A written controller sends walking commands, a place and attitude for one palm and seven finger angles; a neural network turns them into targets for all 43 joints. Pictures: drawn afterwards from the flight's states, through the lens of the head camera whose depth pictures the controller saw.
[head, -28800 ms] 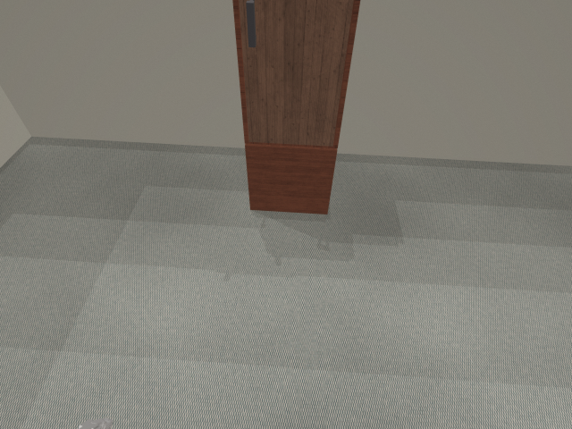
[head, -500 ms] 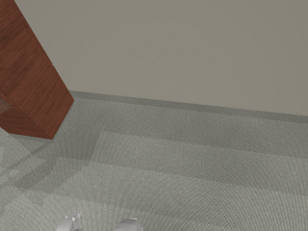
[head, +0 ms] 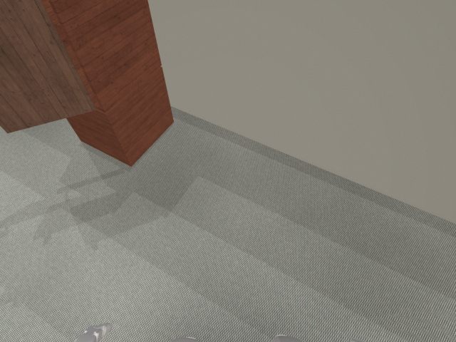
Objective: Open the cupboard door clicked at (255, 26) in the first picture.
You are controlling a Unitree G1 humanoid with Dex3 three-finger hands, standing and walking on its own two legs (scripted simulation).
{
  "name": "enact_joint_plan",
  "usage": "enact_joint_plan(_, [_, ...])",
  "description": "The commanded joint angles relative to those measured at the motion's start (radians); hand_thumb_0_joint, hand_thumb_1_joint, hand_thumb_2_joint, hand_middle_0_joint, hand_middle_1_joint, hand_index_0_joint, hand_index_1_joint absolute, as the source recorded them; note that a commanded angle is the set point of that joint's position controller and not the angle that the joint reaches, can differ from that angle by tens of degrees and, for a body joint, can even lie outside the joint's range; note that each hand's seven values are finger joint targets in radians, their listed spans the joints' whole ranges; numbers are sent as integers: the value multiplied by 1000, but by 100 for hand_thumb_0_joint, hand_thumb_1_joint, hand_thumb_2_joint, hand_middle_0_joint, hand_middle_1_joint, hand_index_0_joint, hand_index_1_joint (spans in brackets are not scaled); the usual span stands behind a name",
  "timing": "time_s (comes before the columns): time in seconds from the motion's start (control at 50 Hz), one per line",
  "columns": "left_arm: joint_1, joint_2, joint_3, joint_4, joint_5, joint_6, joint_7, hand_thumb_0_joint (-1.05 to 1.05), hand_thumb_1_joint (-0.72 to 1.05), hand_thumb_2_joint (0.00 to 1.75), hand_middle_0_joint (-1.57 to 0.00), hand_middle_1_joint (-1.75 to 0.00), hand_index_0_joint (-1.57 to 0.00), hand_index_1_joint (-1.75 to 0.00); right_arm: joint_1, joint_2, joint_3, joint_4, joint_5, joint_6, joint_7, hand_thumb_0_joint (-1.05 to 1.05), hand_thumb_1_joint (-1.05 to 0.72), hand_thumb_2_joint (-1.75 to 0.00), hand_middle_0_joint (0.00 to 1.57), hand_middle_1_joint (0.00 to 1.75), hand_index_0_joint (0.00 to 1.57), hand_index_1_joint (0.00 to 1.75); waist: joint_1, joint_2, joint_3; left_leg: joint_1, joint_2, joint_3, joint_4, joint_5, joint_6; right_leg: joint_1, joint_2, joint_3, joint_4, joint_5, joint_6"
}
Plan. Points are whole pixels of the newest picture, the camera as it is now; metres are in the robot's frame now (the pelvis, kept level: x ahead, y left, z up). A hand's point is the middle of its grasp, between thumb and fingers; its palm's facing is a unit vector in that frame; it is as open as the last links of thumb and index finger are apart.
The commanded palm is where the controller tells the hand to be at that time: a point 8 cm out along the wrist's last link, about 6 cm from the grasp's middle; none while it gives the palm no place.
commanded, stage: turn to face it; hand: left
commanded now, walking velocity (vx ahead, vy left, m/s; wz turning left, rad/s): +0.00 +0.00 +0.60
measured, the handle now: out of the picture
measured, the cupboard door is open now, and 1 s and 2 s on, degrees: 53 53 53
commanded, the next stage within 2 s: take the last steps up to it in 0.64 s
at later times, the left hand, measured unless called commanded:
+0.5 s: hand out of the picture +0.01 +0.21 -0.18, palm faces +0.31 -0.92 -0.23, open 7.4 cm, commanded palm none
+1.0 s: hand out of the picture -0.02 +0.16 -0.17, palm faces +0.49 -0.85 -0.19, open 7.4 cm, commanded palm none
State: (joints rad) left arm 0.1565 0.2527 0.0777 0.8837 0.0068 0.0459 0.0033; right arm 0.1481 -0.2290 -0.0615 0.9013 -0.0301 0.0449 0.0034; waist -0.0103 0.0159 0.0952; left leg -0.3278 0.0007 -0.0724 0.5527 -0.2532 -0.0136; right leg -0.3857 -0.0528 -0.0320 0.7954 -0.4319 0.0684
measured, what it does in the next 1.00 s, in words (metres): steps on the spot, turning left: right foot, then left foot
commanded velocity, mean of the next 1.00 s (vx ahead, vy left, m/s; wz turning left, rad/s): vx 0.08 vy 0.04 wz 0.33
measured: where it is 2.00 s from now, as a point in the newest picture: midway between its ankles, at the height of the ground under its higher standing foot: (174, 308)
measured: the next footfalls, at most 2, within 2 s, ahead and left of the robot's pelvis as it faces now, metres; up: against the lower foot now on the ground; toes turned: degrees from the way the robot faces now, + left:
right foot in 0.06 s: +0.04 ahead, -0.15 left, +0.00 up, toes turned -1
left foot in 0.36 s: +0.03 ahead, +0.12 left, +0.00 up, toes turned +18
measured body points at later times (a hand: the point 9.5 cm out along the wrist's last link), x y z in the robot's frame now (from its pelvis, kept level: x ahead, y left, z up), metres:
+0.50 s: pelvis +0.02 -0.01 +0.00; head +0.06 +0.03 +0.44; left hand -0.01 +0.26 -0.16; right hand +0.19 -0.22 -0.13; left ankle -0.01 +0.10 -0.73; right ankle +0.01 -0.15 -0.67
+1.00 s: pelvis +0.05 -0.01 +0.01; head +0.07 +0.01 +0.46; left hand -0.05 +0.21 -0.15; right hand +0.23 -0.20 -0.14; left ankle +0.00 +0.10 -0.71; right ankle +0.06 -0.15 -0.73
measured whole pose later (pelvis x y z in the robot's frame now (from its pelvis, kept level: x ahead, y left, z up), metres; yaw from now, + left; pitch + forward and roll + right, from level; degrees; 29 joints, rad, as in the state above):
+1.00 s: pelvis +0.05 -0.01 +0.01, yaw +26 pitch +0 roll +1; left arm 0.29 0.18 0.06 1.01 0.03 -0.03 0.00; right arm 0.16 -0.20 -0.06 0.99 -0.02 0.05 0.03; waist 0.03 -0.05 0.06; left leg -0.34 0.02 0.09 0.72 -0.42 -0.03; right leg -0.14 -0.13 -0.17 0.46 -0.32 0.04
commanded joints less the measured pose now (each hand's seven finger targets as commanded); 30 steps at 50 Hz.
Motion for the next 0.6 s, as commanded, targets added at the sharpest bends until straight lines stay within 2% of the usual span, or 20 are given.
enact_joint_plan(0.0, [147, 130, 30, -52, 11, -44, 14, 0, 90, 90, -20, -30, -20, -30, -56, -165, -56, -101, 16, -9, -3, 0, -90, -90, 20, 30, 20, 30, 62, 5, -161, -148, 84, -142, 4, 51, 56, 343, -73, 74, -425, 138, -34])
enact_joint_plan(0.02, [158, 229, 48, -55, 26, -51, 23, 0, 90, 90, -20, -30, -20, -30, -48, -96, -43, -122, 22, -10, 5, 0, -90, -90, 20, 30, 20, 30, 72, -300, -140, -305, -66, 36, 249, -238, -27, 390, -348, 368, -538, 162, -142])
enact_joint_plan(0.04, [138, 248, 37, -67, 21, -47, 24, 0, 90, 90, -20, -30, -20, -30, -65, -120, -46, -134, 13, -8, 12, 0, -90, -90, 20, 30, 20, 30, 74, -280, -127, -262, -40, 29, 494, -365, -22, 249, -452, 384, -552, 213, -224])
enact_joint_plan(0.06, [100, 194, 33, -72, 18, -54, 30, 0, 90, 90, -20, -30, -20, -30, -74, -116, -50, -118, 11, -2, 12, 0, -90, -90, 20, 30, 20, 30, 45, -272, -114, -280, -10, 5, 620, -314, -22, 230, -389, 347, -514, 316, -231])
enact_joint_plan(0.08, [58, 165, 26, -80, 16, -51, 34, 0, 90, 90, -20, -30, -20, -30, -57, -115, -51, -103, 14, 4, 15, 0, -90, -90, 20, 30, 20, 30, 21, -287, -106, -285, 17, 17, 671, -271, -31, 236, -352, 251, -478, 423, -217])
enact_joint_plan(0.1, [27, 134, 15, -85, 15, -52, 33, 0, 90, 90, -20, -30, -20, -30, -50, -103, -44, -88, 14, 7, 20, 0, -90, -90, 20, 30, 20, 30, 4, -273, -90, -270, 34, 38, 660, -234, -42, 234, -303, 130, -447, 528, -198])
enact_joint_plan(0.12, [27, 125, 11, -86, 17, -55, 31, 0, 90, 90, -20, -30, -20, -30, -50, -88, -36, -82, 17, 7, 24, 0, -90, -90, 20, 30, 20, 30, 3, -253, -100, -245, 32, 66, 598, -224, -51, 251, -279, 65, -427, 614, -184])
enact_joint_plan(0.16, [55, 143, 18, -74, 20, -58, 30, 0, 90, 90, -20, -30, -20, -30, -81, -63, -26, -84, 21, 8, 29, 0, -90, -90, 20, 30, 20, 30, 22, -223, -95, -186, 31, 114, 439, -225, -55, 264, -286, 12, -405, 678, -178])
enact_joint_plan(0.22, [112, 178, 29, -44, 23, -57, 27, 0, 90, 90, -20, -30, -20, -30, -101, -38, -14, -87, 23, -2, 33, 0, -90, -90, 20, 30, 20, 30, 54, -219, -118, -122, 4, 168, 244, -215, -44, 324, -295, -8, -359, 747, -172])
enact_joint_plan(0.24, [118, 184, 32, -38, 22, -56, 26, 0, 90, 90, -20, -30, -20, -30, -90, -44, -13, -87, 24, -5, 30, 0, -90, -90, 20, 30, 20, 30, 50, -223, -125, -90, 1, 177, 178, -193, -40, 326, -299, -10, -335, 760, -167])
enact_joint_plan(0.28, [116, 179, 33, -27, 17, -54, 21, 0, 90, 90, -20, -30, -20, -30, -45, -54, -14, -74, 21, -11, 26, 0, -90, -90, 20, 30, 20, 30, 27, -213, -140, 21, -11, 186, 22, -75, -26, 286, -277, -51, -268, 714, -122])
enact_joint_plan(0.3, [95, 174, 33, -34, 8, -52, 18, 0, 90, 90, -20, -30, -20, -30, 13, -86, -20, -60, 18, -17, 24, 0, -90, -90, 20, 30, 20, 30, -12, -154, -163, 133, 4, 170, -96, 49, -13, 224, -266, -85, -189, 656, -85])
enact_joint_plan(0.32, [96, 130, 28, -57, 0, -46, 13, 0, 90, 90, -20, -30, -20, -30, 76, -177, -41, -50, 8, -30, 17, 0, -90, -90, 20, 30, 20, 30, -43, 67, -222, 305, 182, -48, -149, 298, 62, 42, -185, -140, -6, 397, -20])
enact_joint_plan(0.34, [64, 63, 1, -96, -3, -40, 10, 0, 90, 90, -20, -30, -20, -30, 143, -274, -63, -40, 4, -28, 8, 0, -90, -90, 20, 30, 20, 30, -76, 305, -223, 373, 418, -324, -176, 668, 223, -167, -71, -117, 198, -224, 29])
enact_joint_plan(0.36, [18, 83, 0, -105, 9, -28, 16, 0, 90, 90, -20, -30, -20, -30, 168, -277, -62, -24, 3, -24, -2, 0, -90, -90, 20, 30, 20, 30, -89, 200, -231, 319, 425, -297, -170, 533, 266, -163, -69, -17, 307, -236, 6])
enact_joint_plan(0.4, [-14, 68, 5, -72, 4, -24, 15, 0, 90, 90, -20, -30, -20, -30, 94, -218, -49, -40, 1, -30, -22, 0, -90, -90, 20, 30, 20, 30, -56, 220, -171, 218, 342, -231, -175, 475, 233, -186, -75, 34, 351, -131, 2])
enact_joint_plan(0.44, [23, 53, 5, -35, 5, -16, 7, 0, 90, 90, -20, -30, -20, -30, 28, -175, -29, -46, -1, -35, -27, 0, -90, -90, 20, 30, 20, 30, -11, 162, -134, 164, 276, -138, -183, 467, 189, -120, -59, 21, 286, -58, 0])
enact_joint_plan(0.48, [35, 38, 1, -20, 4, -17, 2, 0, 90, 90, -20, -30, -20, -30, 26, -169, -26, -38, -1, -36, -28, 0, -90, -90, 20, 30, 20, 30, -7, 136, -145, 165, 252, -94, -179, 470, 176, -60, -40, -1, 176, -49, -4])
enact_joint_plan(0.54, [43, 31, -3, -8, 3, -19, 1, 0, 90, 90, -20, -30, -20, -30, 27, -173, -27, -24, -2, -30, -25, 0, -90, -90, 20, 30, 20, 30, -10, 160, -143, 136, 239, -98, -181, 412, 167, 36, -5, -32, 17, -36, -11])
enact_joint_plan(0.58, [88, 35, -3, 11, 2, -27, 3, 0, 90, 90, -20, -30, -20, -30, 9, -170, -28, -20, 3, -26, -23, 0, -90, -90, 20, 30, 20, 30, 13, 135, -148, 102, 224, -104, -153, 380, 149, 127, 18, -43, -123, 52, -15])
